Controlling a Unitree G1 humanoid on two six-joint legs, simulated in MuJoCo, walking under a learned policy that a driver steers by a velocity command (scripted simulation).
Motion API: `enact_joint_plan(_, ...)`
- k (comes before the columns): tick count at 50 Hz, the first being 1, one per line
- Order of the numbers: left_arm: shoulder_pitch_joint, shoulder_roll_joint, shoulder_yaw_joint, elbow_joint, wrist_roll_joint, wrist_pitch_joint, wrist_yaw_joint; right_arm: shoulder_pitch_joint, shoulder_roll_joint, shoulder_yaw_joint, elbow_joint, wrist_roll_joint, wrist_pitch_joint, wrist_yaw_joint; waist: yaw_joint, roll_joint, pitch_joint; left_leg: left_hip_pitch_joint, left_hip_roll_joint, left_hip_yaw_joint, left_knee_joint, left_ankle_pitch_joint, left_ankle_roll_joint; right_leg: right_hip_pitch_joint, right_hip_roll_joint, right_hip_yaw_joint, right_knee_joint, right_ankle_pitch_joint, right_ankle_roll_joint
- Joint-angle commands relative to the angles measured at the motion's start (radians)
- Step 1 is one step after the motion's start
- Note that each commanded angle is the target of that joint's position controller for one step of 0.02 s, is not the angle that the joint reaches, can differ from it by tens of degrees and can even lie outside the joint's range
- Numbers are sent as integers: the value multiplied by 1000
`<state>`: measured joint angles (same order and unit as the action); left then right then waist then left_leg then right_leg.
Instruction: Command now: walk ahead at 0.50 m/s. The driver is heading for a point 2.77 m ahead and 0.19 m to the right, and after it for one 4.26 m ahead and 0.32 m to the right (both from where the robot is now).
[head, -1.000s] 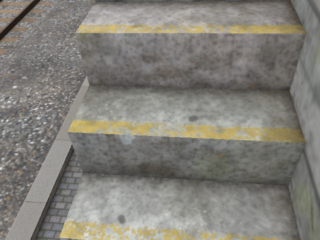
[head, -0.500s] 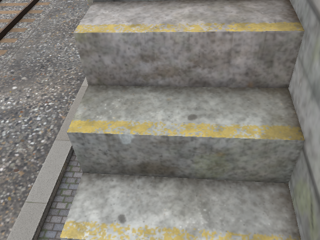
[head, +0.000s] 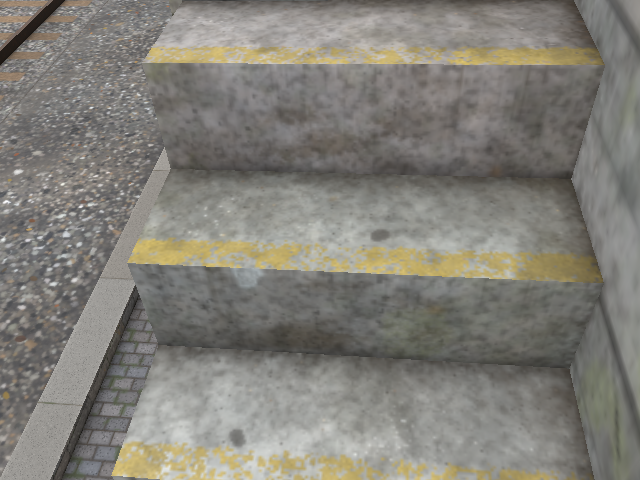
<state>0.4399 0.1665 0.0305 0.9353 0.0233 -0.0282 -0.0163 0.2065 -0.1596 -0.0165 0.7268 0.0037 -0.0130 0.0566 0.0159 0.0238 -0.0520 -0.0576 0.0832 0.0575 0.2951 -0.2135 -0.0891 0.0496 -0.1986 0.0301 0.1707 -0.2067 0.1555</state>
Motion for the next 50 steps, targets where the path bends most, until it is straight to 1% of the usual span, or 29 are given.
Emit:
enact_joint_plan(1, 81, 109, 26, -31, 0, -6, -1, -39, -46, -7, -65, -1, -16, 2, 1, -11, 63, 36, -9, -6, -9, 354, 39, -99, 44, -34, -8, 285, -123)
enact_joint_plan(7, 82, 110, 27, -39, 0, -6, -2, -42, -43, -3, -68, -4, -18, -4, -1, -40, 78, 29, -10, -5, -16, 317, 36, -109, 46, -40, -17, 247, -124)
enact_joint_plan(14, 81, 114, 28, -45, -3, -6, -1, -33, -37, -3, -71, -1, -19, -3, 1, -36, 88, 22, -12, -8, -23, 271, 40, -116, 46, -28, -25, 189, -125)
enact_joint_plan(20, 83, 112, 26, -46, 0, -5, 0, -30, -38, -4, -72, -2, -21, -2, 1, -27, 87, 27, -13, -7, -23, 303, 38, -116, 47, -29, -19, 224, -126)
enact_joint_plan(22, 90, 112, 26, -42, 0, -7, -7, -38, -36, -3, -82, -4, -22, -1, 5, -38, 78, 31, -11, -8, -7, 298, 37, -114, 44, -31, -19, 236, -123)
enact_joint_plan(28, 89, 112, 25, -43, 0, -7, -8, -34, -39, -4, -88, -2, -22, -1, 3, -24, 79, 29, -11, -8, 0, 309, 37, -116, 45, -34, -17, 242, -123)
enact_joint_plan(31, 119, 134, 33, -24, -1, -6, -11, -9, -59, -10, -75, -9, -20, 6, -1, -18, 66, 46, 0, -10, 12, 453, 35, -102, 41, -40, 5, 406, -111)
enact_joint_plan(32, 118, 134, 35, -26, -1, -3, -8, 9, -67, -13, -61, -3, -19, 9, -7, -2, 57, 52, 1, -9, 3, 485, 36, -95, 44, -36, 13, 429, -111)
enact_joint_plan(33, 120, 137, 37, -27, -2, 0, -8, 12, -68, -15, -57, -3, -18, 12, -5, 1, 53, 57, 3, -10, 2, 496, 36, -95, 42, -36, 13, 433, -108)
enact_joint_plan(36, 122, 136, 42, -26, -5, 5, -12, 14, -66, -20, -47, -4, -12, 17, -6, -6, 51, 62, 9, -13, -7, 464, 36, -102, 39, -30, 9, 393, -103)
enact_joint_plan(41, 117, 132, 46, -29, -6, 9, -18, 16, -62, -22, -34, -5, -8, 21, -6, -19, 81, 41, 17, -18, -37, 366, 34, -125, 39, -21, -5, 282, -101)
enact_joint_plan(42, 117, 133, 48, -27, -5, 9, -18, 19, -65, -25, -31, -8, -8, 21, -7, -23, 92, 35, 17, -20, -42, 343, 33, -129, 41, -16, -7, 256, -103)
enact_joint_plan(45, 114, 134, 50, -29, -6, 11, -19, 26, -63, -26, -24, -6, -8, 22, -8, -27, 109, 22, 20, -23, -59, 276, 31, -140, 41, -7, -16, 189, -106)
enact_joint_plan(46, 100, 147, 53, -29, 1, 7, -24, 8, -43, -19, -33, -7, -3, 26, -15, -28, 119, 18, 11, -22, -53, 268, 26, -143, 30, 9, -11, 209, -94)
enact_joint_plan(49, 93, 146, 56, -30, -5, 5, -26, 28, -43, -19, -20, -4, -1, 29, -19, -37, 121, 20, 14, -26, -68, 236, 26, -156, 32, 14, -5, 168, -97)
enact_joint_plan(50, 89, 152, 58, -35, -7, 5, -29, 27, -42, -18, -19, -7, -4, 30, -19, -45, 124, 18, 16, -27, -74, 225, 27, -158, 36, 16, -6, 140, -100)
